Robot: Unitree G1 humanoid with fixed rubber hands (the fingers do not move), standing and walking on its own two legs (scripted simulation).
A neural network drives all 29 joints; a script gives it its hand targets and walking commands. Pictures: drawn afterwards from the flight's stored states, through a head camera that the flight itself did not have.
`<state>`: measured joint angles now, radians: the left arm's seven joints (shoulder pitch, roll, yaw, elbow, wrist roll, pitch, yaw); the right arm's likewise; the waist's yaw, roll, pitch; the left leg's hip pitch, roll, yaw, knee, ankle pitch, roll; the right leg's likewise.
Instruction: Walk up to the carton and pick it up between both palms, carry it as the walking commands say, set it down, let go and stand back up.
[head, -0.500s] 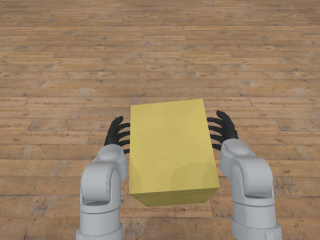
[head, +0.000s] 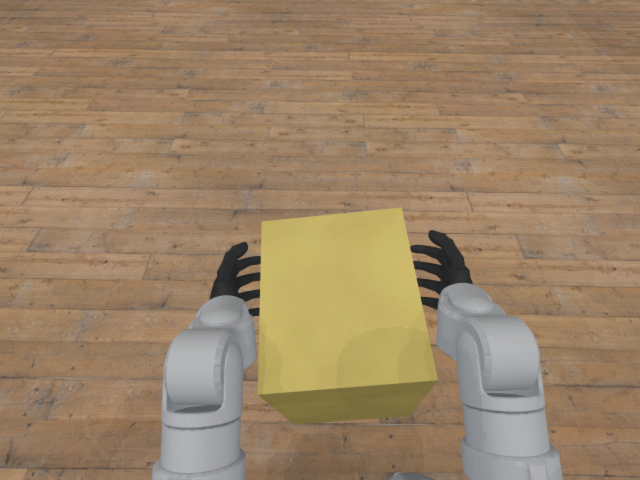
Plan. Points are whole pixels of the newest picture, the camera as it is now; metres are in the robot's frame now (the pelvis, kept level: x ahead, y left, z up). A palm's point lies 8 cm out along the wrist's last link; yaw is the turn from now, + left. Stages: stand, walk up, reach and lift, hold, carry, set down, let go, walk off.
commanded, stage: carry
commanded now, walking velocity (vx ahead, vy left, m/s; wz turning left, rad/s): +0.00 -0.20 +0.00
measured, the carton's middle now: (342, 327) +0.30 +0.01 +0.01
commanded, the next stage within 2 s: none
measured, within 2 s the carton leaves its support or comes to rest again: neither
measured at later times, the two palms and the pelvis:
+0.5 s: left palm (352, 343) +0.24 +0.00 +0.08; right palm (586, 331) +0.25 -0.25 +0.09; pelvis -0.04 -0.13 -0.01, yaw +0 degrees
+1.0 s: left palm (501, 362) +0.21 -0.14 +0.10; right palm out of the picture +0.22 -0.39 +0.10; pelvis -0.07 -0.27 +0.00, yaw +1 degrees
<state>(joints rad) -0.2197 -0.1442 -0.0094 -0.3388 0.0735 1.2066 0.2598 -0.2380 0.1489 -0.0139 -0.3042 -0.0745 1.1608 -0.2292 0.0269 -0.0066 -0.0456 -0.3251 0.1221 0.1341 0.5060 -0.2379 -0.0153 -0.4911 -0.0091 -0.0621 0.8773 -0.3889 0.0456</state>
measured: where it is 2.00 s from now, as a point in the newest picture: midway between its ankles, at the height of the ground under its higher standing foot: outside the picture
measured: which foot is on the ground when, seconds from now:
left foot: down 0.00-0.12, up 0.14-0.40, down 0.42-0.70, up 0.72-1.00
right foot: up 0.00-0.10, down 0.12-0.42, up 0.44-0.68, down 0.70-1.00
